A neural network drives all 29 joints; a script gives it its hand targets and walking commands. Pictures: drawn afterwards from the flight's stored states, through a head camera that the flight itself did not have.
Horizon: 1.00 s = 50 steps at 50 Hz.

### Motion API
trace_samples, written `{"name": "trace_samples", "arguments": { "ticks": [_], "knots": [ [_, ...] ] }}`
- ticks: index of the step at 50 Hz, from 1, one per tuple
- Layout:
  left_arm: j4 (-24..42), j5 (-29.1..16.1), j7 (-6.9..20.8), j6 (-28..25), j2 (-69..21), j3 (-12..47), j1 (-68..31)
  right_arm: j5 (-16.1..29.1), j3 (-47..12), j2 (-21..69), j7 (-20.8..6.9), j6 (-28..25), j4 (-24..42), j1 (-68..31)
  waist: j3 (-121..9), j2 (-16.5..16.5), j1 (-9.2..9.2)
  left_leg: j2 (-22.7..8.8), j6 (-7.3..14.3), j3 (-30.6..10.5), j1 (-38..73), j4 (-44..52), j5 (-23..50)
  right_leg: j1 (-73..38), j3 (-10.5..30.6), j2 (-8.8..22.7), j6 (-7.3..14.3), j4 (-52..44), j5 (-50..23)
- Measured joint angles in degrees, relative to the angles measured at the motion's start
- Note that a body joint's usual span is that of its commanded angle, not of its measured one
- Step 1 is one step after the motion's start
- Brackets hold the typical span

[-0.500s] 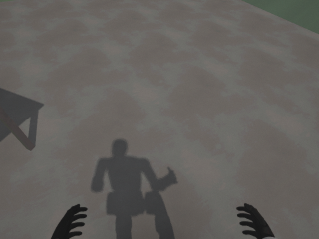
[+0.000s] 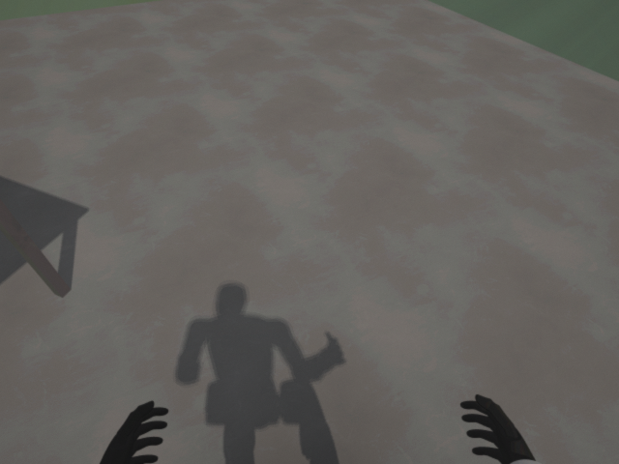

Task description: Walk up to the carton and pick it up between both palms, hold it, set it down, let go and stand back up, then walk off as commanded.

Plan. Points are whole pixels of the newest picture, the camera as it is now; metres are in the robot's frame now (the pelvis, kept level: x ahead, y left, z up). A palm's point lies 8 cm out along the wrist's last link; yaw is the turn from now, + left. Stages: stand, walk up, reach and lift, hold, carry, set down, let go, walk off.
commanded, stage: stand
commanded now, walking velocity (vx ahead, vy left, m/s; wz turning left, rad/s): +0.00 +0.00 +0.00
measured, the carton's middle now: out of the picture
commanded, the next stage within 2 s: walk up in 0.02 s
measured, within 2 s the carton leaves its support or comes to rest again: neither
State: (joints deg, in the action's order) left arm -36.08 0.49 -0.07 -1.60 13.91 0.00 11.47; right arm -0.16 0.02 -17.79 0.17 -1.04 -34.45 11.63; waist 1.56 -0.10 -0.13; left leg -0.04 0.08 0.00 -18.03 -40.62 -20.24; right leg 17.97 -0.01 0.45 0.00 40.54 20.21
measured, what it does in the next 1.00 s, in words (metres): steps to the left, turning left: left foot, then right foot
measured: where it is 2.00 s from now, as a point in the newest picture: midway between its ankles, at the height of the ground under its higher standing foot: outside the picture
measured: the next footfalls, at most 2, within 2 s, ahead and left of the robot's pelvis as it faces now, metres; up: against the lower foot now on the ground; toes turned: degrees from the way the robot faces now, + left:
left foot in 0.58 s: +0.02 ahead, +0.21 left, +0.00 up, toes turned +15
right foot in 0.94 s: +0.08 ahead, +0.15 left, +0.00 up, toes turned +18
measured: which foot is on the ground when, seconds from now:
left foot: down 0.00-0.26, up 0.28-0.56, down 0.58-0.94, up 0.96-1.00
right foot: down 0.00-0.58, up 0.60-0.92, down 0.94-1.00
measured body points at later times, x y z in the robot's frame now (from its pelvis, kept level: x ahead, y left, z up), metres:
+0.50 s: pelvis -0.03 +0.06 -0.01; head -0.01 +0.07 +0.44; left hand +0.07 +0.36 -0.09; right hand +0.17 -0.23 -0.08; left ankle +0.00 +0.18 -0.69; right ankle +0.02 -0.12 -0.72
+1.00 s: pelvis -0.07 +0.22 +0.00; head -0.02 +0.24 +0.45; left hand -0.10 +0.56 -0.08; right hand +0.18 +0.00 -0.09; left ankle -0.06 +0.24 -0.68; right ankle +0.04 +0.13 -0.72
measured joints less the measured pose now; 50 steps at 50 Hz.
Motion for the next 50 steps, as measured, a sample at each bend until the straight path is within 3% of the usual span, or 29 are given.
{"name": "trace_samples", "arguments": {
  "ticks": [11, 14, 16, 19, 28, 30, 32, 35, 42, 44, 45, 47, 48, 49, 50],
  "knots": [
    [-0.5, 0.0, 0.0, -0.1, 0.0, 0.0, 0.0, 0.0, 0.0, -0.1, 0.0, -0.1, 0.0, 0.0, 0.4, 0.0, 0.0, 0.0, 0.0, 0.0, 0.0, 0.0, 0.6, 0.0, 0.0, 0.0, 0.0, 0.0, -0.6],
    [-0.5, 0.0, 0.0, -0.7, 0.8, 0.0, 0.0, -0.7, 0.2, -1.0, -2.6, 1.2, -0.1, 0.2, 0.7, 0.0, -0.36, 0.0, 0.0, 0.0, -1.4, -2.1, -0.3, 0.0, -1.0, 0.5, 0.0, 0.0, -0.5],
    [-0.5, 0.0, -0.3, -1.1, 1.6, 0.0, 0.0, -1.2, 0.7, -2.3, -3.9, 2.8, -0.1, 1.0, 0.8, 0.1, -0.96, 0.0, 0.0, 0.0, -4.7, -8.4, -2.3, 0.0, -2.8, 2.0, 0.0, 0.0, -0.2],
    [-0.5, 0.0, -1.1, -1.1, 2.5, -0.7, 0.1, -1.7, 2.0, -4.8, -5.4, 4.3, 0.0, 1.3, 1.6, 0.0, -0.27, -0.1, 0.0, -0.1, -7.9, -13.7, -2.5, 0.0, -4.1, 4.4, 0.0, 0.0, -0.2],
    [-0.5, 0.0, -1.7, -1.1, 6.4, -2.2, 0.2, -1.7, 5.1, -7.6, -7.2, 4.8, 0.0, 1.4, 2.5, -1.5, 0.22, -3.0, 0.0, -0.1, -8.6, -10.7, -2.4, -0.1, -8.7, 10.6, -0.1, 0.5, 0.1],
    [-0.6, 0.0, -1.7, -0.8, 7.5, -2.6, 0.1, -1.7, 5.1, -7.1, -7.2, 4.5, 0.0, 1.4, 3.1, -0.3, -0.27, -1.1, 1.4, 0.2, -7.3, -9.3, -2.7, 0.5, -8.4, 12.8, -0.1, 5.2, 3.0],
    [-0.8, 0.0, -1.7, 0.4, 7.8, -2.8, 0.1, -1.7, 5.1, -6.2, -7.2, 4.3, 0.0, 1.9, 3.7, -0.1, -0.49, 0.4, 3.5, -0.1, -7.3, -10.1, -3.1, 3.1, -7.0, 10.6, -0.1, 15.5, 8.1],
    [-0.7, 0.0, -1.7, 0.8, 8.0, -2.8, 0.2, -1.7, 5.1, -5.2, -6.7, 4.3, 0.0, 3.2, 4.2, -0.5, -1.17, 1.7, 5.2, -1.6, -6.1, -7.4, -1.3, 6.3, -6.7, 4.5, -0.1, 24.5, 7.8],
    [-0.7, 0.0, -1.7, 0.9, 8.0, -2.8, 0.2, -1.7, 5.1, -5.2, -5.3, 4.3, 0.0, 4.1, 5.9, 0.2, -1.7, 8.2, 6.8, -2.0, -1.1, 1.8, 3.7, 8.3, -6.6, 0.2, -0.1, 23.0, 4.9],
    [-0.7, 0.0, -1.7, 0.9, 8.0, -2.8, 0.2, -1.7, 5.1, -5.2, -5.2, 4.3, 0.0, 4.1, 5.5, 0.2, -1.59, 10.3, 6.0, -2.0, -0.3, 5.0, 5.5, 8.3, -6.6, 0.0, -0.1, 18.1, 5.0],
    [-0.6, 0.0, -1.7, 0.8, 8.0, -2.8, 0.3, -1.7, 5.1, -5.2, -5.2, 4.4, 0.0, 4.1, 5.3, 0.1, -1.35, 11.3, 4.7, -1.9, -0.1, 6.5, 6.5, 7.6, -6.5, -0.1, -0.1, 13.4, 5.9],
    [-0.6, 0.0, -2.2, -0.3, 8.1, -2.8, 1.2, -1.7, 5.5, -5.2, -5.2, 4.7, 0.0, 3.9, 5.5, -0.3, -0.6, 13.6, -1.4, -1.7, -0.4, 7.7, 8.8, 2.5, -6.4, 0.1, 0.2, -2.3, 5.6],
    [-0.7, 0.0, -2.8, -0.8, 8.3, -2.9, 1.9, -1.7, 5.6, -5.2, -5.2, 4.7, 0.0, 3.5, 6.0, -0.5, 0.2, 14.5, -4.6, -1.7, -2.3, 2.6, 7.6, 1.1, -6.3, 1.0, 0.9, -7.4, -3.7],
    [-0.9, 0.0, -3.5, -0.9, 8.3, -3.0, 2.2, -1.7, 5.6, -5.2, -5.1, 4.8, -0.1, 3.0, 6.9, -1.4, 1.12, 14.1, -5.8, -2.0, -4.5, -5.3, 5.3, 1.0, -6.6, 1.6, 1.1, -7.6, -9.0],
    [-1.2, 0.0, -3.9, -0.6, 8.3, -3.0, 2.5, -1.7, 5.6, -5.2, -5.1, 4.8, -0.1, 2.9, 7.3, -2.6, 1.66, 12.9, -6.0, -2.4, -6.3, -12.4, 3.8, 0.6, -7.3, 1.8, 1.1, -7.0, -9.6]
  ]
}}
